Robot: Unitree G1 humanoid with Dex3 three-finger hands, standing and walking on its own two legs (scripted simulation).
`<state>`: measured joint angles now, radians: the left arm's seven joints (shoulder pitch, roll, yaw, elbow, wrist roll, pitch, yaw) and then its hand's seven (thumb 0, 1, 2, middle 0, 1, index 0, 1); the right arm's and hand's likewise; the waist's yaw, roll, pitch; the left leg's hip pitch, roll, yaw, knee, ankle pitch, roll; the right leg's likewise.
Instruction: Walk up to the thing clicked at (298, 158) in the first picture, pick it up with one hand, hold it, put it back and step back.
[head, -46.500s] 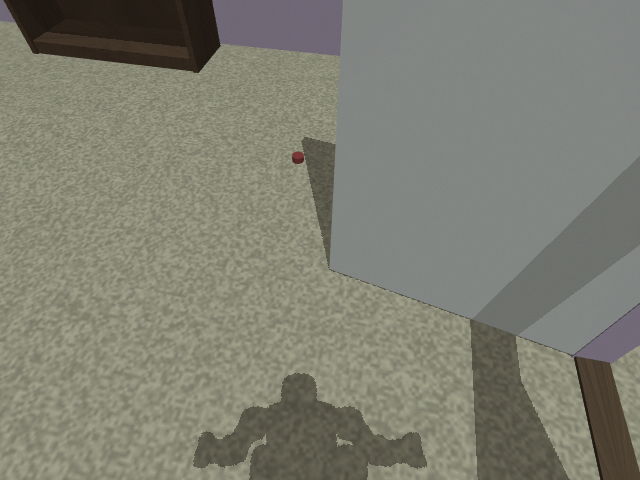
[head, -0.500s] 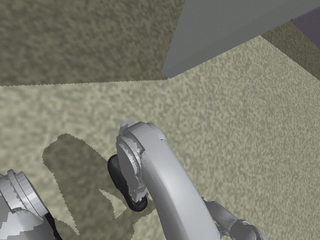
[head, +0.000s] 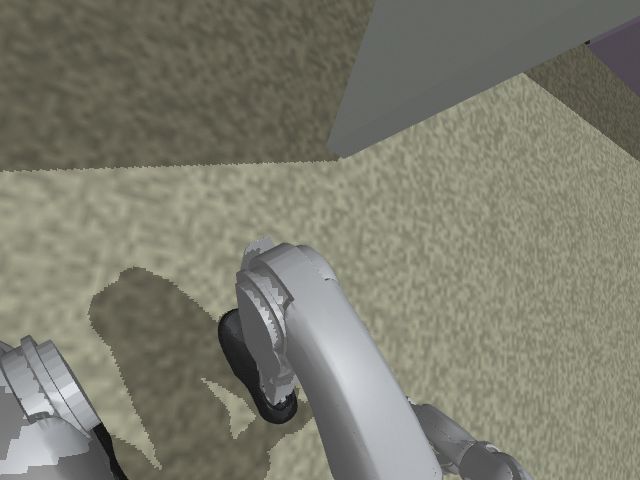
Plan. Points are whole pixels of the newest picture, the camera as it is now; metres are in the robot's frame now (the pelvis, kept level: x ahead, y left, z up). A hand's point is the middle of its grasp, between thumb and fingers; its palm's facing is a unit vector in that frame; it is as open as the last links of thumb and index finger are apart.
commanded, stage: settle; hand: left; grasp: from above
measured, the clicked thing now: out of the picture +0.47 +0.32 -0.30
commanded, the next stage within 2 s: lift in 0.86 s
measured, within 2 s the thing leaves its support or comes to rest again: leaves its support in 0.28 s
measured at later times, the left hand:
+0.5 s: hand out of the picture +0.46 +0.33 -0.22, palm faces -0.36 -0.16 -0.92, open 8.1 cm
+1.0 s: hand out of the picture +0.45 +0.33 -0.14, palm faces -0.41 -0.13 -0.90, open 8.1 cm
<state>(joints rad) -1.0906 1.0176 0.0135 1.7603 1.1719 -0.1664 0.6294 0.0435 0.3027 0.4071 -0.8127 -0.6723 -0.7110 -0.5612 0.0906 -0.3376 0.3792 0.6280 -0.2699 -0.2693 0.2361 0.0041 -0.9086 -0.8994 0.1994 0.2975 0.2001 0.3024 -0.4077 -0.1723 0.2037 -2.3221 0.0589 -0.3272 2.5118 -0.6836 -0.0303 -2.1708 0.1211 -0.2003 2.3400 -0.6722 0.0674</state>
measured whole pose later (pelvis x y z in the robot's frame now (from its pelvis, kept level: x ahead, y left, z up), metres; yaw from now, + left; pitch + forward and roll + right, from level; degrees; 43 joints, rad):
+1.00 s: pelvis +0.00 -0.01 +0.01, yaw +7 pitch +32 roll -9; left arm -0.99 0.72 0.01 1.31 1.15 -0.06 0.28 0.05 0.29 0.28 -0.96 -0.51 -0.84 -0.44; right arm 0.16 -0.30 0.13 0.66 -0.13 -0.05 0.15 0.00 -0.91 -0.90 0.20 0.30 0.20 0.30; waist -0.25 -0.01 0.00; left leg -2.34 0.04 -0.20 2.40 -0.63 -0.03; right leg -2.22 0.07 -0.11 2.33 -0.68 0.03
